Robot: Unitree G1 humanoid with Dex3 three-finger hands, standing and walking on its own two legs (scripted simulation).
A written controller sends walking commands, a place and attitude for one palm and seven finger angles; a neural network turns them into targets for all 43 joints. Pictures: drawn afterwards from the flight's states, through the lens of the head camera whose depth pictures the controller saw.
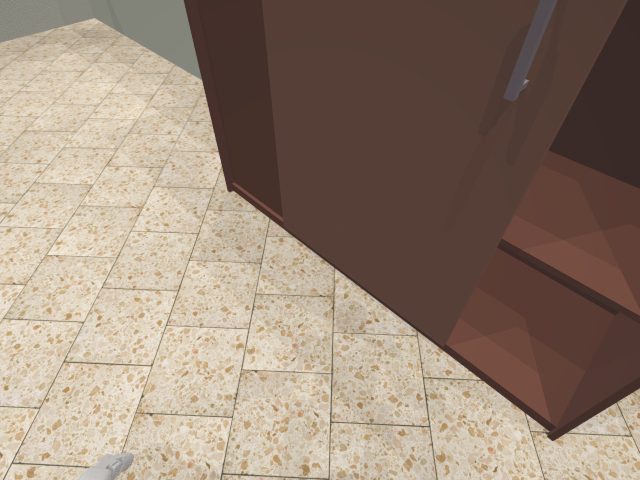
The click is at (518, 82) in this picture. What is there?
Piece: wardrobe's sliding door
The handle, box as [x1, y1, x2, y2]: [503, 0, 557, 101]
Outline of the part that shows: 557,0 540,0 504,94 504,98 512,101 517,97 518,93 526,86 528,80 525,79 525,76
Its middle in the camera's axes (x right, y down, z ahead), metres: +0.33 -0.30 +0.60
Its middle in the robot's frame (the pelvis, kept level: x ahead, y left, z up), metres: +0.69 -0.30 +0.24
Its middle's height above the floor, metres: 1.01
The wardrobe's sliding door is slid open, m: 0.37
